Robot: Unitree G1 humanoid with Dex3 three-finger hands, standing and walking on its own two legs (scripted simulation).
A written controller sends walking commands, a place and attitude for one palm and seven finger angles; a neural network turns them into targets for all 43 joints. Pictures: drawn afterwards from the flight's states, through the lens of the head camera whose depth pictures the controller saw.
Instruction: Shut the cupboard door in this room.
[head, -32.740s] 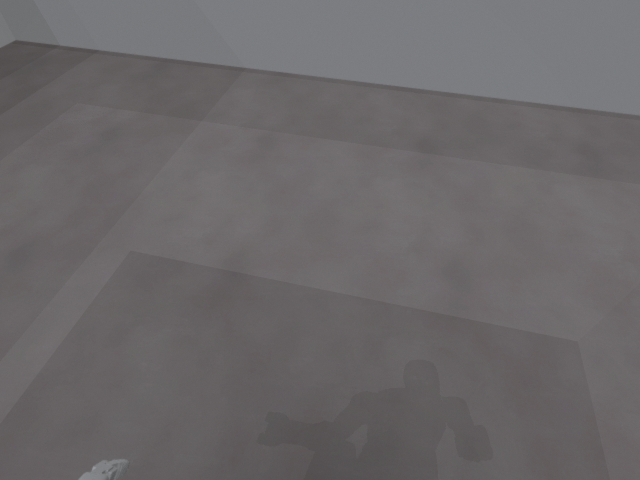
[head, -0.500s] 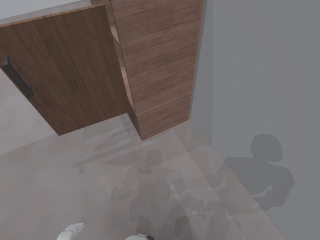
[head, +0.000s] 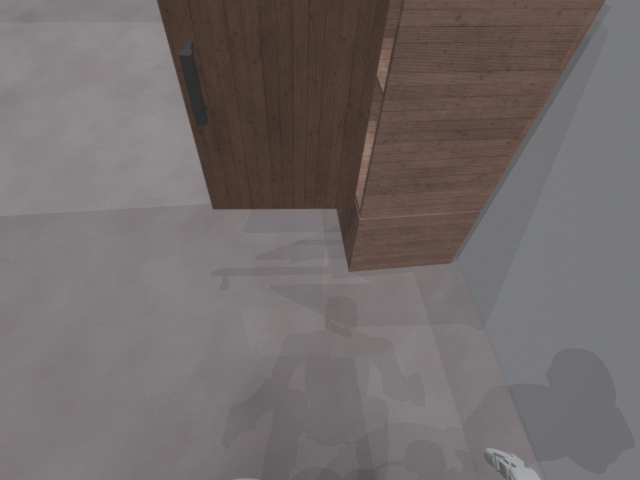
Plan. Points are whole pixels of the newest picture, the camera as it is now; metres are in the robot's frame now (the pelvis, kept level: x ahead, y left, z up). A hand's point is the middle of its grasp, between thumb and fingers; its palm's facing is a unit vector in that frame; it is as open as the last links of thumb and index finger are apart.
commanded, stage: take the last steps up to it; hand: left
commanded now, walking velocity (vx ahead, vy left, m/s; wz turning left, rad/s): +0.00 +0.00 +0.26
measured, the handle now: (196, 84) +0.79 +0.34 +0.01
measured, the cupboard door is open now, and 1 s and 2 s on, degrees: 86 86 86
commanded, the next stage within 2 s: come to a stop and stand still in 1.18 s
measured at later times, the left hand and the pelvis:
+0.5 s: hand out of the picture +0.02 +0.15 -0.14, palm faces +0.15 -0.96 -0.23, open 7.4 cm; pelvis +0.03 -0.02 +0.02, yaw +5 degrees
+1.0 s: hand out of the picture +0.11 +0.23 -0.17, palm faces +0.18 -0.97 -0.18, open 7.4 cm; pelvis +0.18 +0.07 +0.01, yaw +5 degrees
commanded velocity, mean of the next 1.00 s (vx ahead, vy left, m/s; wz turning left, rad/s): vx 0.27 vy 0.03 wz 0.07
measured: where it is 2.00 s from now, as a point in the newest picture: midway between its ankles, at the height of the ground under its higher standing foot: (294, 432)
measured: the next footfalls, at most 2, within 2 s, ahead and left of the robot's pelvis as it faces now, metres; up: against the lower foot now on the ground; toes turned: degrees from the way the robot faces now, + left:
right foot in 0.36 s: +0.05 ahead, -0.12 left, +0.00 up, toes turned -2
left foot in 0.86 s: +0.22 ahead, +0.17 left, +0.00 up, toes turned +15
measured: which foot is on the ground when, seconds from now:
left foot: down 0.00-0.36, up 0.38-0.84, down 0.86-1.00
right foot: up 0.00-0.34, down 0.36-0.86, up 0.88-1.00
